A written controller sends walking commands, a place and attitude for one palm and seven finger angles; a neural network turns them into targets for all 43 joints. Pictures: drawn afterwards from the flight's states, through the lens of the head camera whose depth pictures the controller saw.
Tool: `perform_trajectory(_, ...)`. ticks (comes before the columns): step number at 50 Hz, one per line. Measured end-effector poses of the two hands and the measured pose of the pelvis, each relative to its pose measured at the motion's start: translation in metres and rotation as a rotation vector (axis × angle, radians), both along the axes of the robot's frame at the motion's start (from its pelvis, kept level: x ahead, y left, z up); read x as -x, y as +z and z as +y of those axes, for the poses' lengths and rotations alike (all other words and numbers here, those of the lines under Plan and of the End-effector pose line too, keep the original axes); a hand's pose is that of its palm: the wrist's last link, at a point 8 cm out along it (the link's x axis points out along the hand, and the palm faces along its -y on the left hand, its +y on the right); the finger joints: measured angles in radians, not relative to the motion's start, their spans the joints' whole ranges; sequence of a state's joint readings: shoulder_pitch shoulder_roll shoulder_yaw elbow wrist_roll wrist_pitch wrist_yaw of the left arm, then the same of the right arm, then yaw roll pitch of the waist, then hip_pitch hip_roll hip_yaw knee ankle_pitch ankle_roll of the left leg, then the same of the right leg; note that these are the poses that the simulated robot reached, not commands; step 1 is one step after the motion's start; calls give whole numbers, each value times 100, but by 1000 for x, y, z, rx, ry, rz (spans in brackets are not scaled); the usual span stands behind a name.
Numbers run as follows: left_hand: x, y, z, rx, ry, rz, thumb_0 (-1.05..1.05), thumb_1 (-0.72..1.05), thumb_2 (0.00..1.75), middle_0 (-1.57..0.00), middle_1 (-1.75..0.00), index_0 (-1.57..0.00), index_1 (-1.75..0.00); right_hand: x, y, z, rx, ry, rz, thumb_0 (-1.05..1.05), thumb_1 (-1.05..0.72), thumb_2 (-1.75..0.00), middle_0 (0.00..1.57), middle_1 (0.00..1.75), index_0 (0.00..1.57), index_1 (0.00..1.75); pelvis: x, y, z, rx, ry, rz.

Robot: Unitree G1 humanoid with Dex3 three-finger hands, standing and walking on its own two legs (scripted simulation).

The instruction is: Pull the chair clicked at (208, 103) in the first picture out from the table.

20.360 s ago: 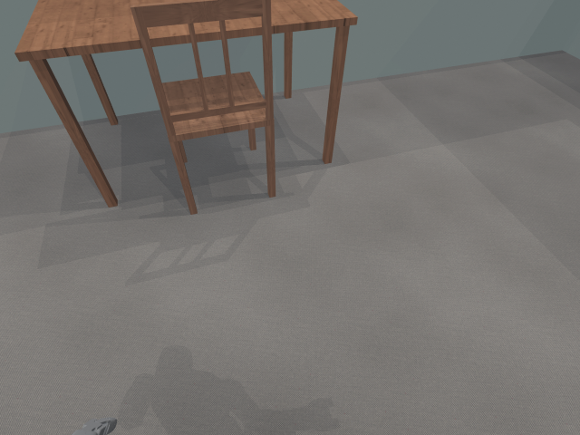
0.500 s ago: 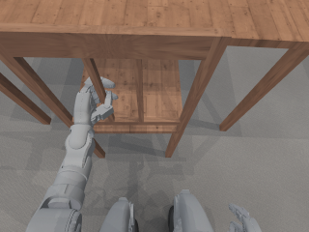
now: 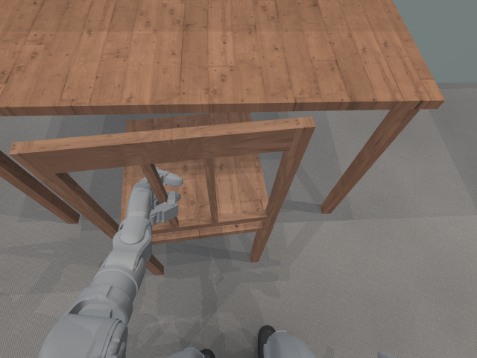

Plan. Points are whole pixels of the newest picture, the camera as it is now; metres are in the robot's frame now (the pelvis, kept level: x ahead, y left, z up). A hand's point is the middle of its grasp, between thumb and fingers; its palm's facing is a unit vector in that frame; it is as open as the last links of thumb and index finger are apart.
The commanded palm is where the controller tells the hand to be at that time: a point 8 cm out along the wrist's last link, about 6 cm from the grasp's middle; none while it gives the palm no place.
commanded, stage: step backward, pulling the chair out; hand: left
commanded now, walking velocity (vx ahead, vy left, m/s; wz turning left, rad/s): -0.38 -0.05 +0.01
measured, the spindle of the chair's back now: (163, 199) +0.41 +0.14 -0.08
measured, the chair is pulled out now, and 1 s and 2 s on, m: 0.06 0.21 0.43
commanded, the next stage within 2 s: none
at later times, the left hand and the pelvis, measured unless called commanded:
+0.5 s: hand (179, 251) +0.29 +0.10 -0.06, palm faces -0.05 -0.99 -0.13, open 4.9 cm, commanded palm +0.30 +0.15 -0.06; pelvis -0.06 +0.00 -0.01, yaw +1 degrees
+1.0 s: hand (174, 296) +0.22 +0.10 -0.06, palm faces -0.09 -0.99 -0.14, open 4.9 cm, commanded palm +0.21 +0.16 -0.06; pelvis -0.15 +0.01 +0.00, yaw +1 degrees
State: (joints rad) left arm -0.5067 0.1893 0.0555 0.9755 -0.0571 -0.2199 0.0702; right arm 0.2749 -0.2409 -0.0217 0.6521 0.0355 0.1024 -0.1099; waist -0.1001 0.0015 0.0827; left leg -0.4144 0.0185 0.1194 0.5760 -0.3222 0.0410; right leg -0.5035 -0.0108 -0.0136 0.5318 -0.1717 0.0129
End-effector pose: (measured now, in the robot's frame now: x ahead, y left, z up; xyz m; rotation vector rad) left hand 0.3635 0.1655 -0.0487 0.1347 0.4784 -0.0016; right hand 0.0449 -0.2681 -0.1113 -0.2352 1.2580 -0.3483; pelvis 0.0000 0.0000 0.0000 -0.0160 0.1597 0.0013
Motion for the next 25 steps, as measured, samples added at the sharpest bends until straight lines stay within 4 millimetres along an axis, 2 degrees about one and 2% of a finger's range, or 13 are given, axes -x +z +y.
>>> perform_trajectory(12, 39, 1, -12, -9, 46, 11, 4, 78, 83, -34, -114, -49, -145, 6, -17, -1, -65, 18, -58, 0, -91, -90, 20, 30, 20, 30, 27, -3, -17, -17, 4, -40)
perform_trajectory(19, 64, 2, -16, -4, 17, 24, 4, 78, 81, -32, -114, -49, -145, 19, -9, -11, -5, 40, -85, 0, -91, -90, 20, 30, 20, 30, 49, -2, -7, -16, 25, -72)
perform_trajectory(25, 85, 2, -15, -7, -13, 21, 4, 77, 81, -31, -116, -50, -145, 30, -6, -5, 9, 66, -117, 0, -91, -90, 20, 30, 20, 30, 62, -5, -3, -31, 15, -95)
